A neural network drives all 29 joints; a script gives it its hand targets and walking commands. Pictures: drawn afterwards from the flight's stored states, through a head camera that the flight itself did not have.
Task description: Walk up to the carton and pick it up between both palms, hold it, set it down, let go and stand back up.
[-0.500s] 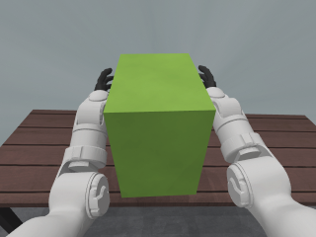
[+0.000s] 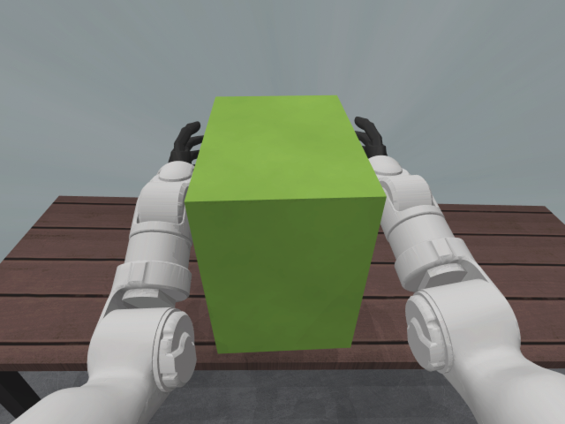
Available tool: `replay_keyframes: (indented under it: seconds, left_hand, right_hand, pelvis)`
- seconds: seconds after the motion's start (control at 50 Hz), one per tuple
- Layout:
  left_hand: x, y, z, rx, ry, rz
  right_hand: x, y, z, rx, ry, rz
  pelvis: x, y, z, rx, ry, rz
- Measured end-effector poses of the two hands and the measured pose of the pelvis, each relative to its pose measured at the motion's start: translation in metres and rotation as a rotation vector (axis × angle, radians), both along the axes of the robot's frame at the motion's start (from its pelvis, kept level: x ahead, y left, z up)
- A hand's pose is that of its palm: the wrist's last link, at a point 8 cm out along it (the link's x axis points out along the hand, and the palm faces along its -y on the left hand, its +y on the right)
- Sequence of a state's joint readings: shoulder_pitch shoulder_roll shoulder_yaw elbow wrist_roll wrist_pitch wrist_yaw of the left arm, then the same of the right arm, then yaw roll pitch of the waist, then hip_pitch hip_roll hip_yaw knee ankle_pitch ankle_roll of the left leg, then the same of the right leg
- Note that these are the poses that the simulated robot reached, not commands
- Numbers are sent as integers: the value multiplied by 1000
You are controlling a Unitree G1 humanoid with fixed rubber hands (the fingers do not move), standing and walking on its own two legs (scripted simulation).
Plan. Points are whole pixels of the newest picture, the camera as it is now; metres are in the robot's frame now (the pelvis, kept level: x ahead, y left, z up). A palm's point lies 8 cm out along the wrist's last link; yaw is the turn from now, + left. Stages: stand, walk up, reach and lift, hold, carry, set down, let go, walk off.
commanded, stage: hold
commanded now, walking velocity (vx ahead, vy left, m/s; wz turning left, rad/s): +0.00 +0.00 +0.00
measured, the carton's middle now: (280, 217) +0.35 +0.01 +0.18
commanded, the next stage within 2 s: set down in 1.22 s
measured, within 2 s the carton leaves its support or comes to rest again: neither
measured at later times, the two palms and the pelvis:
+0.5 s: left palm (183, 173) +0.39 +0.15 +0.22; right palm (373, 167) +0.40 -0.12 +0.24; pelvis +0.00 +0.00 +0.00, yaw +0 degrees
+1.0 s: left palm (182, 173) +0.39 +0.15 +0.22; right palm (373, 166) +0.40 -0.12 +0.24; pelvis +0.00 +0.00 +0.00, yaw +0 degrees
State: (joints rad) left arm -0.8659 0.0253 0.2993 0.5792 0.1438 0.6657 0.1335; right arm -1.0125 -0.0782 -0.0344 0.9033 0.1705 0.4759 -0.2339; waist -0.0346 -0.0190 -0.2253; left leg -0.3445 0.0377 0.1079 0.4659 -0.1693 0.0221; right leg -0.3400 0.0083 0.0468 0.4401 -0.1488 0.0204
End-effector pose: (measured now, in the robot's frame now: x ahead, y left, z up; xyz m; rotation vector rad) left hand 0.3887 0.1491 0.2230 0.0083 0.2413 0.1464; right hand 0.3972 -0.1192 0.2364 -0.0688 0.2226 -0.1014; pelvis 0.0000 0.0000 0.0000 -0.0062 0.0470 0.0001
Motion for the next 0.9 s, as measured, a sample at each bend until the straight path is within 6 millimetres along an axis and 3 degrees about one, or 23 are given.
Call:
replay_keyframes:
  seconds: [0.9]
  left_hand:
    - [0,0,0,2,-1,-1]
  right_hand:
    - [0,0,1,0,0,-1]
  pelvis:
    - [0,0,0,0,0,0]
